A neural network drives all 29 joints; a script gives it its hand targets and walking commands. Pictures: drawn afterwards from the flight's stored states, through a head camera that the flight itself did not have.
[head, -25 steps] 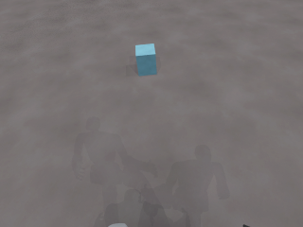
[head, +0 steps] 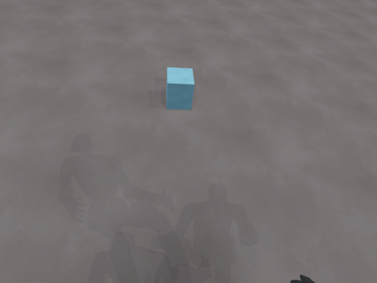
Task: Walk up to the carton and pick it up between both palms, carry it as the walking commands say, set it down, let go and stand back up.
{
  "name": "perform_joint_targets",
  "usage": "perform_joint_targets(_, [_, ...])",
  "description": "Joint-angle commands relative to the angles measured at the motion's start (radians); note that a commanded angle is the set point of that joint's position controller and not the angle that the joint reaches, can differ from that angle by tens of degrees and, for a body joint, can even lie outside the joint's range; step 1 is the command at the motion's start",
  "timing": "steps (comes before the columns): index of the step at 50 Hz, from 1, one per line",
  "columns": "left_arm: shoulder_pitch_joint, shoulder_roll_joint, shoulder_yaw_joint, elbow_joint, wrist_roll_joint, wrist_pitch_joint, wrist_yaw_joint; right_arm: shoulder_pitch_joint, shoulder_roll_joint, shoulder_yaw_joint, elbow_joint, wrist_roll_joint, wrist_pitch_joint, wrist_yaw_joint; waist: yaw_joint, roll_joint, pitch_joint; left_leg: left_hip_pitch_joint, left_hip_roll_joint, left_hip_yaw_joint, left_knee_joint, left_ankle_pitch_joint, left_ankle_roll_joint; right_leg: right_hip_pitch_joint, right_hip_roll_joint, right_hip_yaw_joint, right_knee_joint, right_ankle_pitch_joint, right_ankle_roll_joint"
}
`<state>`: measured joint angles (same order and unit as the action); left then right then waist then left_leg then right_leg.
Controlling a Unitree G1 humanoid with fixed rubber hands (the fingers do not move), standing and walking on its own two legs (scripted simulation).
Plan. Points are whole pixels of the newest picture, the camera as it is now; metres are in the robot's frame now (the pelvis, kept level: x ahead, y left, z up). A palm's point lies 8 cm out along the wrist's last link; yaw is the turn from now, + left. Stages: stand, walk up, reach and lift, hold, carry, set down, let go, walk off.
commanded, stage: walk up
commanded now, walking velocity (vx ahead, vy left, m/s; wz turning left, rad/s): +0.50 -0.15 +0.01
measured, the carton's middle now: (179, 89) +1.56 -0.01 -0.65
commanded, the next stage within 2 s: none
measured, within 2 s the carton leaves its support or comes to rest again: neither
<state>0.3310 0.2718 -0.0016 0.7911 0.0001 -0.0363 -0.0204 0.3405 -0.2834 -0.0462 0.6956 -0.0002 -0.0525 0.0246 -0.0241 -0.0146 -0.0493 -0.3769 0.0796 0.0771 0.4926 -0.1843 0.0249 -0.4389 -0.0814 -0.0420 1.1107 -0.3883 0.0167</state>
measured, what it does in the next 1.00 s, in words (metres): walks ahead: right foot, then left foot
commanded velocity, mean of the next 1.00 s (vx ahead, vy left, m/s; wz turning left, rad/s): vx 0.50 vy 0.04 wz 0.00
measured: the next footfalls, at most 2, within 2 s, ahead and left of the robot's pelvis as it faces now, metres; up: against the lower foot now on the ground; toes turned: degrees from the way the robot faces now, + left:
right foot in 0.40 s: +0.28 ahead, -0.20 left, +0.00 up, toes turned -9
left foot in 0.96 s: +0.59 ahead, +0.10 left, +0.00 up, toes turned +6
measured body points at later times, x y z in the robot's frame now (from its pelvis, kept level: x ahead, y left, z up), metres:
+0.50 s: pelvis +0.22 -0.09 -0.01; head +0.23 -0.12 +0.44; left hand +0.33 +0.16 -0.11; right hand +0.27 -0.36 -0.14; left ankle +0.08 +0.07 -0.66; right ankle +0.24 -0.19 -0.74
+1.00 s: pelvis +0.45 -0.02 -0.03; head +0.50 -0.01 +0.42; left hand +0.44 +0.24 -0.16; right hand +0.62 -0.28 -0.12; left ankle +0.55 +0.10 -0.74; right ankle +0.26 -0.19 -0.71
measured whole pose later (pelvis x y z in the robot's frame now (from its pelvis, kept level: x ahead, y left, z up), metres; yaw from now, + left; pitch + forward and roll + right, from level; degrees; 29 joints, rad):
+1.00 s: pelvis +0.45 -0.02 -0.03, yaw -1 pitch +3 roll +0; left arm 0.46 0.28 0.00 0.81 0.00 -0.05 0.00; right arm 0.15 -0.27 -0.05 0.70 0.00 -0.04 0.05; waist 0.05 -0.04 0.04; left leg -0.51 0.06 0.11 0.62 -0.14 0.00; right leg -0.08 -0.14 -0.06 0.72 -0.50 0.05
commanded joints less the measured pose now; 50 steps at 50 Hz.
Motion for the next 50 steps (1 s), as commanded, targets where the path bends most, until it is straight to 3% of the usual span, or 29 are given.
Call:
perform_joint_targets(1, [0.101,0.020,0.064,0.000,0.032,0.033,-0.035,0.089,-0.109,-0.038,0.045,-0.018,-0.035,-0.014,0.022,0.157,0.039,0.227,0.228,-0.203,-0.227,0.200,-0.005,-0.159,-0.069,0.028,0.036,0.163,0.012])
perform_joint_targets(3, [0.000,0.016,0.058,-0.016,0.039,0.034,-0.049,0.116,-0.100,-0.046,0.048,-0.025,-0.036,-0.014,0.007,0.148,0.048,0.235,0.227,-0.165,-0.274,0.052,0.014,-0.204,-0.063,0.000,-0.005,0.232,0.019])
perform_joint_targets(4, [0.009,0.023,0.064,-0.007,0.038,0.039,-0.051,0.128,-0.108,-0.050,0.043,-0.028,-0.036,-0.016,0.025,0.167,0.086,0.188,0.201,-0.129,-0.269,0.048,-0.032,-0.199,-0.075,0.008,-0.005,0.288,0.025])
perform_joint_targets(7, [-0.098,0.037,0.067,-0.040,0.047,0.038,-0.057,0.149,-0.127,-0.066,0.015,-0.030,-0.031,-0.019,-0.014,0.204,0.084,0.244,0.239,-0.188,-0.336,-0.172,0.050,-0.253,-0.066,0.005,-0.073,0.296,0.031])
perform_joint_targets(8, [-0.143,0.034,0.065,-0.047,0.045,0.035,-0.062,0.149,-0.104,-0.057,0.020,-0.028,-0.028,-0.017,-0.019,0.148,0.104,0.270,0.232,-0.164,-0.331,-0.135,0.052,-0.288,-0.060,0.005,-0.110,0.319,0.034])
perform_joint_targets(11, [-0.236,0.021,0.044,-0.070,0.041,0.026,-0.064,0.184,-0.121,-0.069,0.035,-0.026,-0.022,-0.024,-0.060,0.146,0.077,0.413,0.222,-0.113,-0.295,-0.031,0.067,-0.286,-0.048,-0.021,-0.268,0.294,0.028])
perform_joint_targets(13, [-0.282,0.025,0.038,-0.081,0.033,0.014,-0.063,0.186,-0.132,-0.078,0.028,-0.033,-0.018,-0.031,-0.076,0.174,0.069,0.445,0.224,-0.078,-0.266,0.069,0.072,-0.238,-0.033,-0.040,-0.396,0.252,0.029])
perform_joint_targets(15, [-0.258,0.024,0.032,-0.085,0.038,-0.002,-0.053,0.140,-0.131,-0.074,0.044,-0.033,-0.013,-0.023,-0.048,0.257,0.050,0.344,0.145,-0.002,-0.242,0.044,0.056,-0.047,-0.003,-0.100,-0.522,0.242,0.017])
perform_joint_targets(16, [-0.214,0.025,0.033,-0.073,0.038,-0.006,-0.046,0.129,-0.129,-0.068,0.036,-0.031,-0.010,-0.022,-0.035,0.242,0.033,0.332,0.160,-0.011,-0.193,0.081,0.070,0.006,0.018,-0.114,-0.575,0.204,0.013])
perform_joint_targets(18, [-0.079,0.060,0.042,-0.027,0.035,-0.019,-0.031,0.156,-0.132,-0.059,0.039,-0.031,0.000,-0.016,0.021,0.055,-0.049,0.283,0.141,0.020,-0.028,0.084,0.046,0.181,0.032,-0.150,-0.634,0.207,-0.012])
perform_joint_targets(19, [0.058,0.095,0.061,0.022,0.033,-0.028,-0.022,0.126,-0.117,-0.055,0.024,-0.028,0.002,-0.018,0.077,0.016,-0.136,0.144,0.109,0.034,0.202,0.048,0.017,0.384,-0.050,-0.027,-0.671,0.205,-0.055])
perform_joint_targets(20, [0.233,0.218,0.106,0.058,0.032,-0.035,-0.005,0.123,-0.055,-0.022,-0.009,-0.017,-0.005,-0.013,0.138,-0.320,-0.253,-0.137,-0.019,0.031,0.501,-0.256,-0.044,0.610,-0.303,0.350,-0.713,0.214,-0.099])
perform_joint_targets(21, [0.281,0.303,0.110,0.074,0.032,-0.032,-0.002,0.104,-0.042,-0.019,-0.020,-0.008,-0.001,-0.017,0.136,-0.372,-0.203,-0.287,-0.062,-0.040,0.653,-0.424,-0.029,0.665,-0.427,0.607,-0.837,0.148,-0.133])
perform_joint_targets(22, [0.229,0.279,0.098,0.068,0.030,-0.026,0.001,0.046,-0.043,-0.022,-0.015,-0.017,0.009,-0.012,0.112,-0.224,-0.048,-0.342,-0.016,-0.096,0.724,-0.392,-0.022,0.551,-0.432,0.588,-0.900,0.005,-0.146])
perform_joint_targets(23, [0.190,0.233,0.099,0.048,0.031,-0.028,0.008,0.020,-0.051,-0.025,0.007,-0.014,0.018,-0.011,0.097,-0.058,-0.017,-0.345,0.016,-0.124,0.758,-0.246,-0.033,0.516,-0.424,0.540,-0.886,0.058,-0.122])
perform_joint_targets(24, [0.119,0.194,0.088,0.031,0.023,-0.028,0.010,0.038,-0.048,-0.021,0.021,-0.015,0.025,-0.005,0.056,-0.044,0.095,-0.325,0.056,-0.139,0.704,-0.181,-0.039,0.405,-0.372,0.405,-0.867,0.300,-0.081])
perform_joint_targets(26, [0.033,0.121,0.070,0.014,0.026,-0.039,0.010,0.046,-0.051,-0.020,0.028,-0.013,0.045,0.020,0.016,-0.153,0.170,-0.202,0.043,-0.075,0.646,-0.053,-0.033,0.241,-0.221,0.154,-0.861,0.520,-0.005])
perform_joint_targets(28, [0.070,0.126,0.070,0.013,0.029,-0.036,0.011,0.024,-0.037,-0.008,0.006,-0.020,0.062,0.030,0.033,-0.263,0.163,-0.205,0.027,-0.043,0.663,-0.008,-0.050,0.222,-0.199,0.121,-0.882,0.430,-0.026])
perform_joint_targets(30, [0.109,0.121,0.073,0.013,0.026,-0.044,0.014,0.001,-0.052,-0.012,0.013,-0.029,0.059,0.032,0.040,-0.218,0.136,-0.238,0.009,-0.013,0.647,0.086,-0.069,0.304,-0.178,0.081,-0.881,0.462,0.003])
perform_joint_targets(31, [0.122,0.108,0.081,0.013,0.023,-0.049,0.013,-0.028,-0.033,-0.008,0.015,-0.035,0.057,0.037,0.050,-0.161,0.084,-0.265,0.017,-0.026,0.643,0.082,-0.067,0.375,-0.200,0.075,-0.857,0.521,-0.045])
perform_joint_targets(34, [0.191,0.128,0.089,0.006,0.025,-0.042,0.021,-0.143,-0.023,0.003,-0.032,-0.038,0.067,0.047,0.091,-0.206,0.116,-0.357,0.026,-0.014,0.574,0.085,-0.083,0.416,-0.231,0.100,-0.897,0.367,-0.089])
perform_joint_targets(39, [0.230,0.151,0.099,0.011,0.028,-0.033,0.034,-0.271,-0.015,0.016,-0.066,-0.025,0.068,0.053,0.108,-0.158,0.231,-0.350,0.048,-0.028,0.334,0.072,-0.091,0.392,-0.267,0.097,-0.959,0.312,-0.116])
perform_joint_targets(40, [0.251,0.145,0.093,0.022,0.025,-0.028,0.033,-0.283,-0.012,0.016,-0.064,-0.025,0.064,0.056,0.116,-0.162,0.244,-0.350,0.019,-0.003,0.279,0.043,-0.096,0.446,-0.240,0.064,-0.921,0.419,-0.107])
perform_joint_targets(44, [0.194,0.162,0.100,0.030,0.021,-0.027,0.037,-0.285,-0.001,0.026,-0.049,-0.019,0.041,0.054,0.079,-0.191,0.187,-0.200,-0.002,0.027,0.099,0.017,-0.049,0.456,-0.249,0.000,-0.844,0.577,-0.086])
perform_joint_targets(46, [0.128,0.174,0.090,0.017,0.002,-0.021,0.022,-0.140,-0.026,0.013,-0.003,-0.038,0.014,0.034,0.012,-0.230,0.011,0.114,-0.053,0.101,-0.040,0.038,-0.034,0.400,-0.122,-0.099,-0.635,0.550,-0.083])
perform_joint_targets(47, [0.173,0.134,0.086,0.011,-0.003,-0.020,0.019,0.056,-0.107,-0.031,0.069,-0.046,-0.002,0.022,-0.049,-0.056,-0.130,0.408,-0.026,0.036,0.008,-0.004,0.010,0.252,-0.087,-0.084,-0.370,0.475,-0.050])
perform_joint_targets(48, [0.216,0.077,0.065,-0.004,-0.014,-0.023,0.011,0.206,-0.202,-0.065,0.106,-0.056,-0.016,0.000,-0.109,0.205,-0.264,0.700,0.176,-0.268,-0.060,-0.033,0.061,-0.030,0.008,-0.062,-0.066,0.136,-0.032])
perform_joint_targets(49, [0.247,0.033,0.046,-0.012,-0.016,-0.023,0.012,0.268,-0.302,-0.083,0.107,-0.049,-0.018,-0.011,-0.088,0.413,-0.305,0.777,0.375,-0.620,-0.128,0.109,0.089,-0.189,0.082,0.005,0.127,-0.204,-0.018])
perform_joint_targets(50, [0.167,0.049,0.058,-0.021,-0.006,-0.027,0.011,0.247,-0.282,-0.088,0.112,-0.045,-0.014,-0.015,-0.082,0.288,-0.287,0.701,0.392,-0.641,-0.173,0.078,0.130,-0.204,0.028,0.053,0.185,-0.206,-0.033])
